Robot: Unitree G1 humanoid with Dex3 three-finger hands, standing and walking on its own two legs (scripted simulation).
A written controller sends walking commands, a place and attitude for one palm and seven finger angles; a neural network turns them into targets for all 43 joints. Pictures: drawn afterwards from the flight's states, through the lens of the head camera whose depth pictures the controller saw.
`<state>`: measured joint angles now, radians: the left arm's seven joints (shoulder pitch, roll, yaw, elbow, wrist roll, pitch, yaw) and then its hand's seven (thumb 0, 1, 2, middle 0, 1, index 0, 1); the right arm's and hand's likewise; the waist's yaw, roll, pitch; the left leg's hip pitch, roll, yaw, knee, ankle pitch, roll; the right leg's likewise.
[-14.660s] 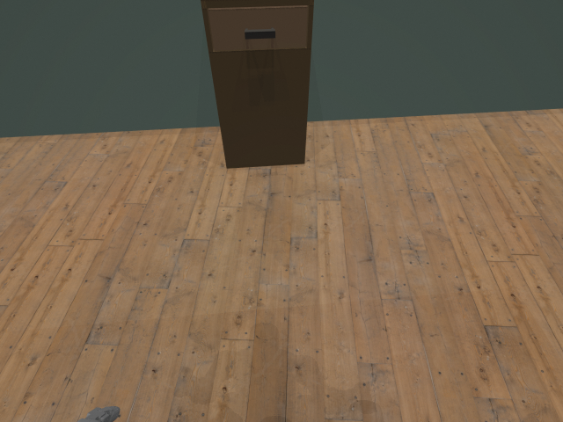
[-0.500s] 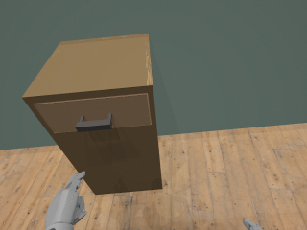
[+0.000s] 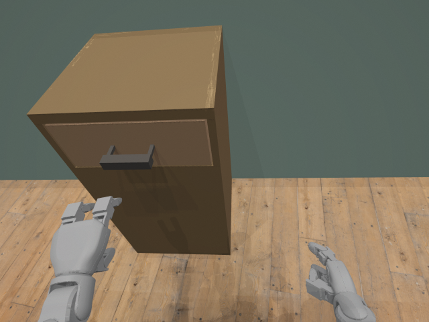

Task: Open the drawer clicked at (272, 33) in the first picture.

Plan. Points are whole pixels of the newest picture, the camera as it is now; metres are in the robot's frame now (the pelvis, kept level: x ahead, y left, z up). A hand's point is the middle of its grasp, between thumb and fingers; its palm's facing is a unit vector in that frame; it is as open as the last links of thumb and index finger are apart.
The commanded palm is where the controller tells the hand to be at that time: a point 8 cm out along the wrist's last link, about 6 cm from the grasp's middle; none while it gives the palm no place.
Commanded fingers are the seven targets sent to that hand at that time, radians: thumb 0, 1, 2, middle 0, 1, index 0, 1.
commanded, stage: raise the hand with hooked fingers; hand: left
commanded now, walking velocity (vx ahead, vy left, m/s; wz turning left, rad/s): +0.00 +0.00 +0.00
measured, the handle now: (129, 155) +0.48 +0.29 +0.00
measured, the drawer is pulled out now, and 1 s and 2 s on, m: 0.00 0.00 0.00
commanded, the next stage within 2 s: move the hooked fingers above the handle in 1.18 s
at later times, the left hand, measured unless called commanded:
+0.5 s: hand (108, 195) +0.31 +0.25 +0.08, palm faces +0.08 -0.11 -0.99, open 13.2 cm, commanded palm +0.28 +0.25 +0.14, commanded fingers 0.00 -0.50 0.30 -0.30 -1.20 -0.30 -1.20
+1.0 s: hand (94, 175) +0.33 +0.27 +0.11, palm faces -0.02 -0.10 -0.99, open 13.8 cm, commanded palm +0.31 +0.28 +0.18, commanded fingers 0.00 -0.50 0.30 -0.30 -1.20 -0.30 -1.20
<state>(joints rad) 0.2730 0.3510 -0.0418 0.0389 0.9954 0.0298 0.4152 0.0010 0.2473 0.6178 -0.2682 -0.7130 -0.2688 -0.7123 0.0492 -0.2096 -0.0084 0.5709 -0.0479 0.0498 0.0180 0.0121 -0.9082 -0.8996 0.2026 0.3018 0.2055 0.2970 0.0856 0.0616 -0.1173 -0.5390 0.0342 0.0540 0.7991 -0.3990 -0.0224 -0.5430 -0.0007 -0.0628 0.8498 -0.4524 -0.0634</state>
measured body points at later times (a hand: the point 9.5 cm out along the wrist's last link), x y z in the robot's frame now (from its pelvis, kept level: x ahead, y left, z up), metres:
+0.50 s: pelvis +0.03 +0.03 +0.02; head +0.04 -0.01 +0.47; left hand +0.30 +0.25 +0.13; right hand +0.21 -0.23 -0.08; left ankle +0.00 +0.15 -0.70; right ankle -0.01 -0.07 -0.70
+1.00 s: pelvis +0.01 +0.06 +0.04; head +0.02 +0.02 +0.49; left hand +0.33 +0.27 +0.17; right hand +0.18 -0.17 -0.08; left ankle +0.00 +0.15 -0.70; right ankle -0.01 -0.07 -0.70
